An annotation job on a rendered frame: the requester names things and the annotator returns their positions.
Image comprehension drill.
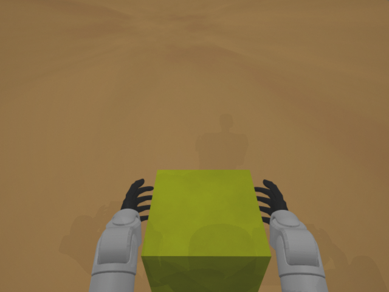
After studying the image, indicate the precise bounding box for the left robot hand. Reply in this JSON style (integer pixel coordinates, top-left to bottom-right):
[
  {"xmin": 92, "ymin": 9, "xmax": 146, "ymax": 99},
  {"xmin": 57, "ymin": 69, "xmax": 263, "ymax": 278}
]
[{"xmin": 121, "ymin": 179, "xmax": 154, "ymax": 222}]

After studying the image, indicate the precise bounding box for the right robot hand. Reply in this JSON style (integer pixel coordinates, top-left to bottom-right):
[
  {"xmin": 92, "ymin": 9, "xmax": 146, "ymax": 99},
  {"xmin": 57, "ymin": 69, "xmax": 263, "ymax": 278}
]
[{"xmin": 254, "ymin": 179, "xmax": 288, "ymax": 224}]

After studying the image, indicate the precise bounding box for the left robot forearm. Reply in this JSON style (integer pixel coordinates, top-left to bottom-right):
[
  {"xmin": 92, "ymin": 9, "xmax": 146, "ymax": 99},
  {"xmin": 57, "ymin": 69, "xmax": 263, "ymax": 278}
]
[{"xmin": 89, "ymin": 209, "xmax": 142, "ymax": 292}]

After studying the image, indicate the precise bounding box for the carton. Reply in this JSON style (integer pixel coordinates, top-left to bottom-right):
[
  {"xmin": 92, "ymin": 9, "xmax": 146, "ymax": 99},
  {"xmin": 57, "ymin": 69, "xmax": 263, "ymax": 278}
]
[{"xmin": 141, "ymin": 170, "xmax": 272, "ymax": 292}]

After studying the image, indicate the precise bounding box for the right robot forearm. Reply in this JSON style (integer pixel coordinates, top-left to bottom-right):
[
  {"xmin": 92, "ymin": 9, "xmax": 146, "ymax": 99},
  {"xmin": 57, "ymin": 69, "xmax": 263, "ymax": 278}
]
[{"xmin": 269, "ymin": 210, "xmax": 328, "ymax": 292}]

